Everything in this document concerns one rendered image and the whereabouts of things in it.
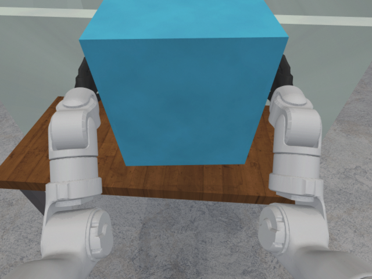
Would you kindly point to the table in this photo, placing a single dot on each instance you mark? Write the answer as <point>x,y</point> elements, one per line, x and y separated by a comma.
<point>27,169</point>

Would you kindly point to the right robot upper arm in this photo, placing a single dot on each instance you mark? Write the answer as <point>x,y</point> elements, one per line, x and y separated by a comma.
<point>297,236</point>

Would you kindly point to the robot left hand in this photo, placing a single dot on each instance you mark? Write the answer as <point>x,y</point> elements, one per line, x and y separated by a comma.
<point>85,79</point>

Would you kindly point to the robot right forearm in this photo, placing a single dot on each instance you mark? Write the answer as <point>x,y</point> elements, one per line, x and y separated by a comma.
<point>297,148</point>

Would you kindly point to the carton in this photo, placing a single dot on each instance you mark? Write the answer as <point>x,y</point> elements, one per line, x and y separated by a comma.
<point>183,82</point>

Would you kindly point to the left robot upper arm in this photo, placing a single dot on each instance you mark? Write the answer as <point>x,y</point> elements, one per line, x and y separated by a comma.
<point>72,243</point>

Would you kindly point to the robot left forearm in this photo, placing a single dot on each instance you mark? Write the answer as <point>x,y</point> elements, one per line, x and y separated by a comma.
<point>73,151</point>

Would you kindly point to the robot right hand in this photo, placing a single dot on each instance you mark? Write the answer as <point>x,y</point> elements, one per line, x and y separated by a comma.
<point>283,76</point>

